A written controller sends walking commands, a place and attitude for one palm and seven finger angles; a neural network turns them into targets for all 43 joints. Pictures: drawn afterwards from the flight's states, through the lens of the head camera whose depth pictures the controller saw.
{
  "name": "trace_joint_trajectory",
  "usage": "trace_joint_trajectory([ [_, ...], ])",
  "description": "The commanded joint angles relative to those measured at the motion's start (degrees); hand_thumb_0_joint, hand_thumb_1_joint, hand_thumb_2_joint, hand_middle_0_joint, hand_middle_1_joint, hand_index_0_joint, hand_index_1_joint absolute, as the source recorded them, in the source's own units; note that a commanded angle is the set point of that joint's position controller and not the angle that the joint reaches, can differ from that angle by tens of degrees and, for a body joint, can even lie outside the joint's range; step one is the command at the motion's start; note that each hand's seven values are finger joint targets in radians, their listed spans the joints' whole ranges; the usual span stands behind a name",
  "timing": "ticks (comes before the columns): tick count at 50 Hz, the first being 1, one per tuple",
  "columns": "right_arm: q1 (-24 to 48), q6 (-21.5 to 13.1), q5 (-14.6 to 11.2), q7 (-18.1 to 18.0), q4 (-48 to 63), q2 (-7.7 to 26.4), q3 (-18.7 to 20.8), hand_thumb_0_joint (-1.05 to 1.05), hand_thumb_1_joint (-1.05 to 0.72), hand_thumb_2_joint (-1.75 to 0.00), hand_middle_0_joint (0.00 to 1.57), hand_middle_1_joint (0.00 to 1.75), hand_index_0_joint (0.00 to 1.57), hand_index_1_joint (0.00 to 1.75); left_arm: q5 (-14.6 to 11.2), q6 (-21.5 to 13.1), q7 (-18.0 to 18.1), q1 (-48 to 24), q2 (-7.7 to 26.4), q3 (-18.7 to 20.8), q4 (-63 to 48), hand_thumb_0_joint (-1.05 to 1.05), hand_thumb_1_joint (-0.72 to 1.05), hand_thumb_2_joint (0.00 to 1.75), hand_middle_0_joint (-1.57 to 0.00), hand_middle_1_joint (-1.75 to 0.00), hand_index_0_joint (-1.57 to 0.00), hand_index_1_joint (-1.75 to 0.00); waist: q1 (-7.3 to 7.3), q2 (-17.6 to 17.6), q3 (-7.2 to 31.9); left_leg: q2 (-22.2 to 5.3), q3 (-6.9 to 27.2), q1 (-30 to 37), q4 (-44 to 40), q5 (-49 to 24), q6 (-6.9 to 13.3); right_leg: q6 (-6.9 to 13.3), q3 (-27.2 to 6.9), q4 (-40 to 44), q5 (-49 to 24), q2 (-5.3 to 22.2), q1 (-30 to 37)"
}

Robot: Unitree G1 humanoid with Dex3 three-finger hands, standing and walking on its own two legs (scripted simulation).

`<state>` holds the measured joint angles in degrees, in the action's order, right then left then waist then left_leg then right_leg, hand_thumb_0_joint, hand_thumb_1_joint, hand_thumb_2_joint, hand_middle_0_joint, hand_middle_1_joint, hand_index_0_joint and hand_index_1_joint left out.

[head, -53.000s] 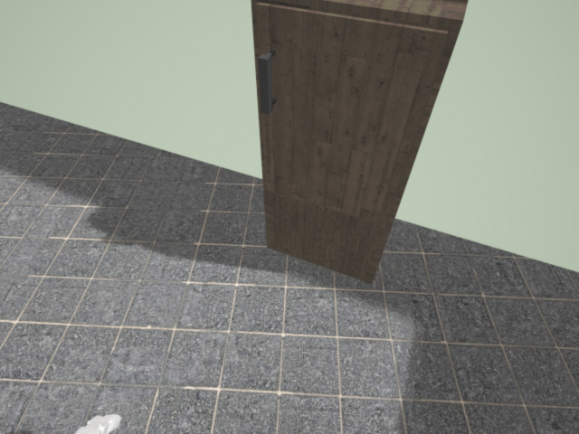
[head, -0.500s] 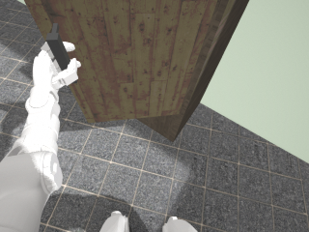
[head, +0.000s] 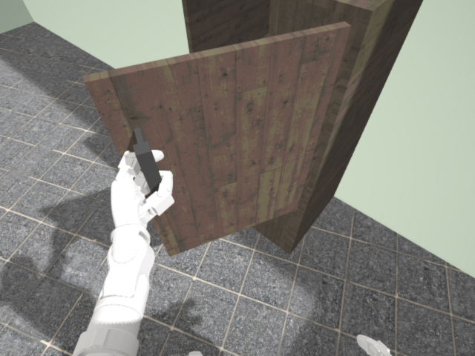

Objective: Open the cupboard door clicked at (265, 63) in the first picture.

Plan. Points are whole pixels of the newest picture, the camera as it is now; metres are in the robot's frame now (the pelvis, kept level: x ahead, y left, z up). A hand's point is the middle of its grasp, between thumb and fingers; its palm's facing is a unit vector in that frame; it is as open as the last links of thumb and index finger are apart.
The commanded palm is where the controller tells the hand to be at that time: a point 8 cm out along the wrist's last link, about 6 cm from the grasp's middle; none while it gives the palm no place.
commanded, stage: pull the door open along its arc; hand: left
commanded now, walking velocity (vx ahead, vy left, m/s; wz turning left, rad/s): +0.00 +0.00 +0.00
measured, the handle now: (150, 168) +0.42 +0.16 +0.08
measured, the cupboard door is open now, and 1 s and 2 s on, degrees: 62 81 82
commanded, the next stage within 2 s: open thumb and fingers to let go in 0.32 s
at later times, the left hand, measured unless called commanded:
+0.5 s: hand (214, 242) +0.28 +0.04 +0.08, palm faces +0.41 -0.91 -0.02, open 6.3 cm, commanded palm +0.23 +0.09 +0.07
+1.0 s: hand (207, 245) +0.27 +0.05 +0.07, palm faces +0.40 -0.91 +0.01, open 13.3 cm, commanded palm +0.23 +0.10 +0.07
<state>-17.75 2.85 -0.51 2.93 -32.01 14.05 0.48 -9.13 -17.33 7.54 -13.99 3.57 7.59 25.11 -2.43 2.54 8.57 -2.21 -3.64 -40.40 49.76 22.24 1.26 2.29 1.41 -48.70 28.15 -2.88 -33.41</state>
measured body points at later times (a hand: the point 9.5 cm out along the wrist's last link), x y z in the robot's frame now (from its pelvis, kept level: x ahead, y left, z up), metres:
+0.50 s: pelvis -0.01 -0.05 +0.00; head +0.01 -0.08 +0.45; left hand +0.25 +0.09 +0.08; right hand +0.19 -0.26 -0.10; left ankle +0.02 +0.10 -0.70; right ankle -0.05 -0.10 -0.70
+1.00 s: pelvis -0.01 -0.04 +0.00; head +0.01 -0.08 +0.45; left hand +0.25 +0.10 +0.08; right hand +0.17 -0.26 -0.11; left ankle +0.02 +0.11 -0.70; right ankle -0.05 -0.10 -0.70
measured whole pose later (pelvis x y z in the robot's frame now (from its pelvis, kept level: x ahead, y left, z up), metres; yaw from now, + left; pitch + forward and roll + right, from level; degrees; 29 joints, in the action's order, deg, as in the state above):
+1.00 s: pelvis -0.01 -0.04 +0.00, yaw +4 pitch +7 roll +2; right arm -11.6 4.2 2.7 -0.3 -32.5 12.4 0.3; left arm 1.2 -11.5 28.4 8.2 -5.5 -10.2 4.7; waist -0.5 2.6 6.6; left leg -0.5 0.5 -33.7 46.7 20.1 -2.0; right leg 5.4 4.9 -49.2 29.5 -2.2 -27.1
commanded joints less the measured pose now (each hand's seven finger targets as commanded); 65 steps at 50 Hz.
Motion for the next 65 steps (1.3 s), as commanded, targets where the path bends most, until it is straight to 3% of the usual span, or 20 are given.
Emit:
trace_joint_trajectory([
  [1,2.6,-2.3,1.7,1.0,8.6,5.3,2.3,0.00,-0.90,-0.90,0.20,0.30,0.20,0.30,5.4,-1.4,13.3,0.8,3.8,-0.5,-21.5,0.00,0.90,0.90,-0.40,-1.35,-0.40,-1.35,4.30,-2.1,16.2,1.9,2.8,17.3,-3.5,-23.9,0.2,-1.6,1.4,3.9,-31.1,0.2,5.6],
  [2,3.3,-1.8,2.0,1.0,9.0,5.1,2.2,0.00,-0.90,-0.90,0.20,0.30,0.20,0.30,6.4,-0.5,15.5,2.9,2.6,-1.2,-23.2,0.00,0.90,0.90,-0.40,-1.35,-0.40,-1.35,4.33,-4.4,15.9,1.9,2.9,16.9,-3.7,-23.2,0.2,-1.5,1.4,4.2,-30.8,0.5,6.5],
  [6,7.3,0.0,2.5,0.1,11.0,4.0,1.6,0.00,-0.90,-0.90,0.20,0.30,0.20,0.30,9.1,3.6,22.8,11.7,-1.1,-4.6,-30.4,0.00,0.90,0.90,-0.40,-1.35,-0.40,-1.35,4.72,-6.8,12.8,2.1,2.8,16.1,-4.9,-18.8,-0.1,-1.7,0.3,6.8,-29.5,1.5,9.7],
  [12,11.0,2.0,3.1,-2.4,12.2,1.9,0.0,0.00,-0.90,-0.90,0.20,0.30,0.20,0.30,11.7,7.3,23.9,22.4,-3.6,-9.1,-36.8,0.00,0.90,0.90,-0.40,-1.35,-0.40,-1.35,4.32,-7.9,6.5,2.7,2.8,16.3,-6.3,-15.1,-0.5,-2.4,-2.8,11.6,-31.8,3.5,12.8],
  [15,12.4,2.0,3.5,-3.2,11.1,1.1,-0.4,0.00,-0.90,-0.90,0.20,0.30,0.20,0.30,13.0,7.4,24.1,17.5,-6.7,-13.1,-36.1,0.00,0.90,0.90,-0.40,-1.35,-0.40,-1.35,2.34,-7.2,1.7,2.9,3.4,16.1,-5.4,-12.9,-0.5,-2.8,-4.4,13.5,-30.4,4.4,10.0],
  [17,13.5,1.6,3.6,-3.3,10.3,0.9,-0.7,0.00,-0.90,-0.90,0.20,0.30,0.20,0.30,12.5,6.9,24.3,15.1,-7.5,-13.7,-34.3,0.00,0.90,0.90,-0.40,-1.35,-0.40,-1.35,2.16,-6.9,1.2,3.1,3.9,14.9,-5.0,-10.6,-0.6,-3.0,-5.3,14.1,-27.0,5.2,8.8],
  [19,14.2,0.9,4.0,-3.4,9.7,0.7,-0.6,0.00,-0.90,-0.90,0.20,0.30,0.20,0.30,12.6,6.2,24.5,12.1,-9.5,-15.8,-34.3,0.00,0.90,0.90,-0.40,-1.35,-0.40,-1.35,1.62,-6.1,2.8,3.1,4.5,14.6,-4.0,-10.3,-0.7,-3.4,-6.5,13.8,-28.0,6.1,8.5],
  [20,14.3,0.5,4.1,-3.3,9.6,0.8,-0.5,0.00,-0.90,-0.90,0.20,0.30,0.20,0.30,12.8,6.1,24.5,10.2,-11.0,-17.7,-34.6,0.00,0.90,0.90,-0.40,-1.35,-0.40,-1.35,1.08,-6.1,3.0,3.2,4.8,14.6,-3.6,-10.3,-0.6,-3.4,-6.7,13.6,-28.3,6.2,8.2],
  [21,14.6,-0.1,4.2,-3.1,9.1,0.9,-0.5,0.00,-0.90,-0.90,0.20,0.30,0.20,0.30,13.3,6.1,24.5,8.5,-14.7,-21.5,-32.8,0.00,0.90,0.90,-0.40,-1.35,-0.40,-1.35,0.00,-6.7,3.1,3.2,5.1,14.7,-2.9,-10.0,-0.4,-3.5,-6.5,13.3,-27.9,6.5,6.7],
  [26,13.1,-0.6,3.9,-3.2,8.7,1.5,0.5,0.00,-0.90,-0.90,0.20,0.30,0.20,0.30,12.4,4.8,23.2,9.4,-11.2,-18.8,-32.5,0.00,0.55,0.75,-0.38,-1.31,-0.38,-1.31,1.48,-9.2,9.9,3.4,5.4,13.2,-2.9,-11.5,-0.6,-4.4,-7.3,10.9,-35.2,7.4,10.7],
  [30,11.7,-0.9,3.6,-3.3,8.5,1.8,0.9,0.00,-0.90,-0.90,0.20,0.30,0.20,0.30,11.7,4.1,22.1,9.7,-10.9,-18.7,-33.6,0.00,0.27,0.63,-0.35,-1.28,-0.35,-1.28,1.60,-11.3,11.2,3.5,5.3,13.0,-3.0,-13.1,-0.5,-5.1,-7.4,10.2,-41.9,7.8,13.3],
  [33,11.5,-1.1,3.5,-3.3,8.5,1.9,1.0,0.00,-0.90,-0.90,0.20,0.30,0.20,0.30,11.4,3.5,21.6,11.1,-10.4,-18.2,-33.7,0.00,0.06,0.54,-0.34,-1.26,-0.34,-1.26,1.74,-12.1,10.5,3.5,5.2,12.7,-3.1,-13.1,-0.4,-5.5,-7.4,10.0,-44.0,8.0,13.3],
  [41,11.9,-1.3,3.5,-3.6,7.8,1.9,0.9,0.00,-0.90,-0.90,0.20,0.30,0.20,0.30,11.2,2.1,21.1,10.6,-8.1,-16.3,-33.2,0.00,-0.50,0.30,-0.30,-1.20,-0.30,-1.20,1.86,-10.5,7.8,3.5,5.5,11.5,-2.8,-11.1,-0.4,-5.2,-9.0,11.4,-38.2,8.3,11.9],
  [43,11.8,-1.5,3.5,-3.5,8.0,1.9,0.9,0.00,-0.90,-0.90,0.20,0.30,0.20,0.30,11.2,1.9,21.2,11.1,-8.4,-16.3,-33.2,0.00,-0.50,0.30,-0.30,-1.20,-0.30,-1.20,2.07,-9.2,8.2,3.5,5.3,12.1,-2.8,-11.1,-0.4,-5.0,-8.5,11.3,-36.9,8.1,11.3],
  [51,11.8,-1.9,3.4,-3.3,9.0,2.1,1.0,0.00,-0.90,-0.90,0.20,0.30,0.20,0.30,11.8,1.7,21.6,10.9,-11.0,-19.5,-34.7,0.00,-0.50,0.30,-0.23,-0.80,-0.23,-0.80,1.76,-8.6,8.8,3.3,5.1,14.4,-3.2,-12.2,-0.1,-4.0,-5.1,9.7,-34.0,6.5,9.0],
  [56,12.4,-1.8,3.6,-3.3,9.3,2.0,0.7,0.00,-0.90,-0.90,0.20,0.30,0.20,0.30,12.5,2.8,22.8,10.1,-12.0,-20.1,-32.4,0.00,-0.50,0.30,-0.19,-0.55,-0.19,-0.55,1.72,-8.9,7.8,3.1,5.1,14.5,-3.3,-11.0,0.0,-3.2,-3.2,9.3,-28.1,5.4,6.3],
  [58,12.8,-1.8,3.5,-3.3,9.2,2.0,0.7,0.00,-0.90,-0.90,0.20,0.30,0.20,0.30,12.4,3.0,23.4,6.5,-12.7,-20.9,-33.1,0.00,-0.50,0.30,-0.18,-0.45,-0.18,-0.45,1.26,-7.6,8.0,2.9,5.1,15.4,-3.1,-10.4,0.1,-2.8,-2.6,9.2,-24.5,4.9,4.7],
  [61,13.1,-1.8,3.5,-3.1,9.2,1.8,0.6,0.00,-0.90,-0.90,0.20,0.30,0.20,0.30,13.0,3.9,24.5,6.6,-14.0,-21.7,-31.8,0.00,-0.50,0.30,-0.15,-0.30,-0.15,-0.30,1.81,-5.7,8.6,2.6,5.2,16.2,-3.4,-11.1,0.0,-1.7,-0.8,8.1,-21.3,3.8,3.6],
  [65,12.9,-1.8,3.5,-2.6,9.6,1.7,0.6,0.00,-0.90,-0.90,0.20,0.30,0.20,0.30,13.6,5.7,25.5,7.6,-15.5,-22.5,-31.1,0.00,-0.50,0.30,-0.15,-0.30,-0.15,-0.30,2.36,-5.4,10.3,2.2,5.5,16.8,-3.4,-12.8,-0.2,-0.9,0.7,6.8,-20.5,2.6,3.6],
])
